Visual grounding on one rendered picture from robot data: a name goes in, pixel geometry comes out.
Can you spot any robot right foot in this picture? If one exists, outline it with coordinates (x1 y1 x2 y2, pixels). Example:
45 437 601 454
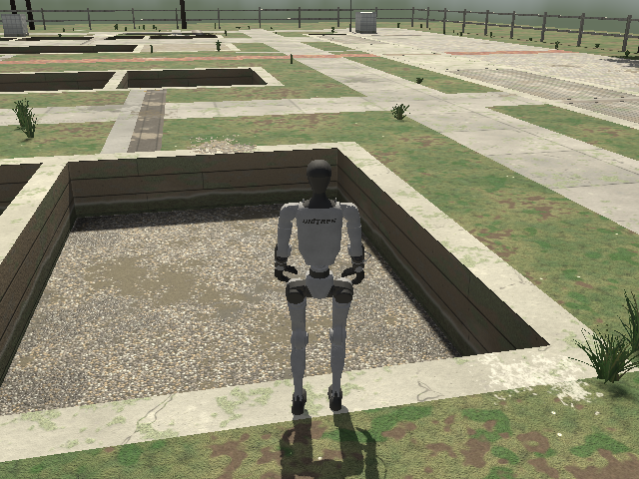
327 385 342 411

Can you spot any right robot upper arm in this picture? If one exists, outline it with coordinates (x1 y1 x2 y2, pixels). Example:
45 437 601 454
340 203 362 256

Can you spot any left robot upper arm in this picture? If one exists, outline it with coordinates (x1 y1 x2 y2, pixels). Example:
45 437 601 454
277 203 299 257

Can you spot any left robot thigh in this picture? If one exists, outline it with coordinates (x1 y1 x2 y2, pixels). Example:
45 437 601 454
286 278 309 349

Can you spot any robot right forearm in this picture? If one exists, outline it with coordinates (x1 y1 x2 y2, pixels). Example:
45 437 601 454
351 243 364 272

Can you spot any right robot hand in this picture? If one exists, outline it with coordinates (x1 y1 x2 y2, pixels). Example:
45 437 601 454
341 267 364 285

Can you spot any robot left forearm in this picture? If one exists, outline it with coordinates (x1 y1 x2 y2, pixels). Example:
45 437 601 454
275 244 288 270

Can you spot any left robot hand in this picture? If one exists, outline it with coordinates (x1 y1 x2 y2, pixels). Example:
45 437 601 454
275 265 298 282

